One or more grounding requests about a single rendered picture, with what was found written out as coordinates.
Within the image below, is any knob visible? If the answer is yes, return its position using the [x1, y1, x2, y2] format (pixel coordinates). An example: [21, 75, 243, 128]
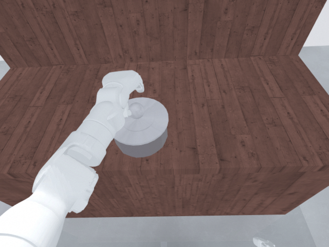
[129, 102, 144, 119]

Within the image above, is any robot left forearm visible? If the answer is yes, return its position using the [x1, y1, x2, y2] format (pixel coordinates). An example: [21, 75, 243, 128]
[32, 81, 130, 193]

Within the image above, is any left robot upper arm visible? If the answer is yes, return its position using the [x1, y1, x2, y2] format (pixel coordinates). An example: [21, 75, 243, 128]
[0, 153, 99, 247]

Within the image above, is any table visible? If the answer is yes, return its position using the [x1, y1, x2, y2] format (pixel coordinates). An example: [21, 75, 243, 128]
[0, 0, 329, 218]

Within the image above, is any lid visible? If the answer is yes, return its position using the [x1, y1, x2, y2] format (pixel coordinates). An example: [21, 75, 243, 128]
[114, 97, 169, 146]

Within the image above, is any right robot hand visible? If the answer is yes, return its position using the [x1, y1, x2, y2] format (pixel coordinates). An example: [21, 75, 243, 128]
[253, 237, 275, 247]

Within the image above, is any pot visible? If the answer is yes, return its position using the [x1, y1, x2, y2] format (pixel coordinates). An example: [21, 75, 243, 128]
[114, 128, 168, 158]

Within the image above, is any left robot hand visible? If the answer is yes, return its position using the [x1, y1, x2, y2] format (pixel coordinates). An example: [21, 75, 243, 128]
[102, 70, 144, 118]

